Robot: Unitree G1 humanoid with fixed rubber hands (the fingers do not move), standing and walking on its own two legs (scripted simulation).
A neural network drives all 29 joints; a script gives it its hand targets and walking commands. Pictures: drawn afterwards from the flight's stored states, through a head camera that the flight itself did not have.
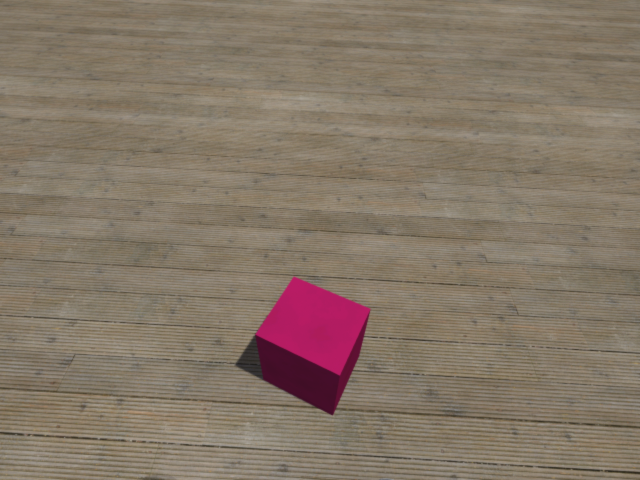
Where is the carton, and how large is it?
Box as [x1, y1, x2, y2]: [255, 277, 370, 414]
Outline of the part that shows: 293,277 255,334 263,379 332,414 357,359 370,309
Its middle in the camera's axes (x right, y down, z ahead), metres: -0.01 +0.33 +1.17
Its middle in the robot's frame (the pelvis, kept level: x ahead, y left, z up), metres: +0.61 -0.01 -0.61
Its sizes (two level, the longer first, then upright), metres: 0.246 0.215 0.299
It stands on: the floor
